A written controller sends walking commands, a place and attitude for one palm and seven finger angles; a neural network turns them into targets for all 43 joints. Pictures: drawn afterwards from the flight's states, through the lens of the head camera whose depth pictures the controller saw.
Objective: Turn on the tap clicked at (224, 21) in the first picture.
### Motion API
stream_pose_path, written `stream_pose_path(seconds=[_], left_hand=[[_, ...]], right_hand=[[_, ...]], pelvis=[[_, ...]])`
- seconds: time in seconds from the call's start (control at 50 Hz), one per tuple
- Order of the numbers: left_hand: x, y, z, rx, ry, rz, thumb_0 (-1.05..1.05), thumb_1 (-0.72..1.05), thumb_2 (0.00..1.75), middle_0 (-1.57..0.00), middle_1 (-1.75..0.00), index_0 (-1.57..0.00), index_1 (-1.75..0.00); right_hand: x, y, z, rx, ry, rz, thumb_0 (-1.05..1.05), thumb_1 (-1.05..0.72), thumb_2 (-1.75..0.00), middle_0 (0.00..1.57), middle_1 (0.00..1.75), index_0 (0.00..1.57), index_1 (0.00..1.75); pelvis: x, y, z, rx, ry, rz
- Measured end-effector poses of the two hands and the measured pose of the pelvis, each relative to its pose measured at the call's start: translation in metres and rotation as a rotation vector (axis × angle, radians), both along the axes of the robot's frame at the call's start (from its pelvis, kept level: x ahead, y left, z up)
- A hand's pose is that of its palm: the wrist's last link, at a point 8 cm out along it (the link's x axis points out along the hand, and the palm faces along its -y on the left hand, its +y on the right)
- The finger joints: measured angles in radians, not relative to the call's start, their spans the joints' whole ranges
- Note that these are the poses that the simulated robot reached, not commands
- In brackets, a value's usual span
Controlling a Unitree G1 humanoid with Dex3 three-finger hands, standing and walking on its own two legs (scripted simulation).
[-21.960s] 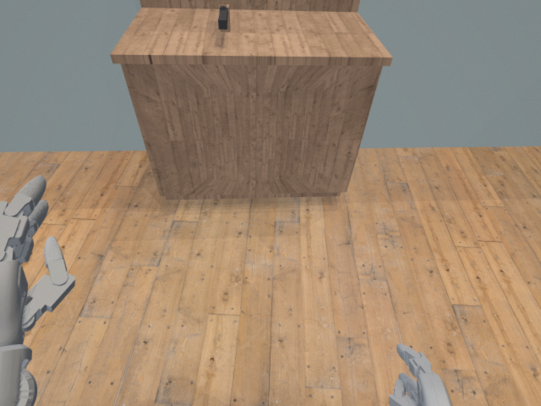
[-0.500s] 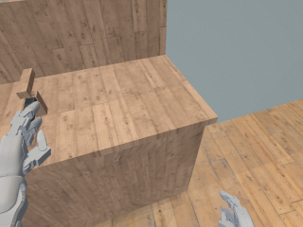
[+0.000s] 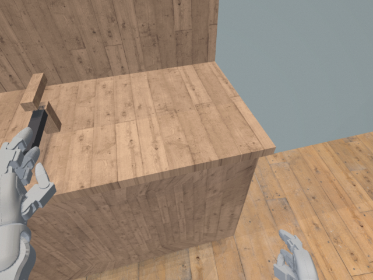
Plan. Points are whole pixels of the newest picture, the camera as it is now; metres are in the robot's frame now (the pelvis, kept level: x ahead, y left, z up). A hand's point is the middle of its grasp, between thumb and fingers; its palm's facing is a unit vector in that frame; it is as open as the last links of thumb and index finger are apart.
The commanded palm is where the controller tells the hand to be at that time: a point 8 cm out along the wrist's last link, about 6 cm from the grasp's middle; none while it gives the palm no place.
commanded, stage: turn the palm inward beside the body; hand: left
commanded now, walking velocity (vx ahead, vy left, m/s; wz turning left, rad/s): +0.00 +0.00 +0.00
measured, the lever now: (28, 151) +0.32 +0.40 +0.11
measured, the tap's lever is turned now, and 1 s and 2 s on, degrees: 0 0 0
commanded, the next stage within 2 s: reach beside the lever's end, fingers flat in 1.44 s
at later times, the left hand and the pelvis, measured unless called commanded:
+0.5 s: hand (36, 202) +0.19 +0.27 +0.16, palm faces +0.50 -0.85 -0.16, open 7.4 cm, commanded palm +0.13 +0.30 +0.17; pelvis +0.00 +0.02 +0.00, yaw +0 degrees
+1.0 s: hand (44, 225) +0.16 +0.24 +0.15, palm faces +0.54 -0.84 -0.11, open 7.4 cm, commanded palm +0.10 +0.27 +0.16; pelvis -0.02 +0.00 +0.00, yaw +2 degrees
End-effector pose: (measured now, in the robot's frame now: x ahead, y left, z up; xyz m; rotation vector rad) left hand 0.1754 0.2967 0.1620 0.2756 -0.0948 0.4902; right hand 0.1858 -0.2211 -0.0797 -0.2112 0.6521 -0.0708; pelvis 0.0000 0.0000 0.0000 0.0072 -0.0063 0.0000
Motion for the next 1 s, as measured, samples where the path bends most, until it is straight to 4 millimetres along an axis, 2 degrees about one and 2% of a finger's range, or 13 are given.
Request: stream_pose_path(seconds=[0.18,0.32,0.48,0.58,0.74,0.88,1.0], left_hand=[[-0.012,0.011,-0.002,-0.010,-0.016,0.018,0.02,0.89,0.90,-0.21,-0.30,-0.20,-0.30],[-0.012,0.006,0.000,-0.034,-0.029,-0.025,0.02,0.89,0.90,-0.21,-0.30,-0.20,-0.30],[-0.030,0.006,0.001,-0.072,-0.024,0.011,0.02,0.89,0.90,-0.21,-0.30,-0.20,-0.30],[-0.045,0.004,-0.004,-0.100,-0.011,0.042,0.02,0.89,0.90,-0.21,-0.30,-0.20,-0.30],[-0.058,-0.011,-0.005,-0.120,-0.011,0.041,0.02,0.90,0.90,-0.20,-0.30,-0.20,-0.30],[-0.066,-0.022,-0.006,-0.142,0.011,0.048,0.02,0.89,0.90,-0.20,-0.30,-0.20,-0.30],[-0.066,-0.025,-0.009,-0.164,0.017,0.076,0.02,0.89,0.90,-0.20,-0.30,-0.20,-0.30]], right_hand=[[0.008,0.015,0.002,-0.038,-0.001,0.049,0.01,-0.90,-0.90,0.21,0.30,0.20,0.30],[0.014,0.035,0.009,-0.012,-0.055,0.062,0.01,-0.90,-0.90,0.21,0.30,0.20,0.30],[0.009,0.049,0.014,0.018,-0.085,0.082,0.01,-0.90,-0.90,0.21,0.30,0.20,0.30],[0.002,0.047,0.016,0.011,-0.092,0.091,0.01,-0.90,-0.90,0.21,0.30,0.20,0.30],[-0.010,0.036,0.017,0.002,-0.108,0.087,0.01,-0.90,-0.90,0.21,0.30,0.20,0.30],[-0.016,0.024,0.015,0.007,-0.107,0.072,0.01,-0.90,-0.90,0.21,0.30,0.20,0.30],[-0.013,0.017,0.011,0.005,-0.098,0.074,0.01,-0.90,-0.90,0.21,0.30,0.20,0.30]], pelvis=[[0.013,0.017,-0.001,-0.006,0.000,0.012],[0.010,0.025,0.000,-0.005,-0.002,0.008],[-0.001,0.025,0.001,-0.005,-0.024,0.007],[-0.011,0.021,0.001,-0.004,-0.043,0.012],[-0.023,0.013,0.002,-0.002,-0.066,0.019],[-0.026,0.005,0.002,-0.004,-0.075,0.021],[-0.023,0.000,0.001,-0.008,-0.074,0.029]])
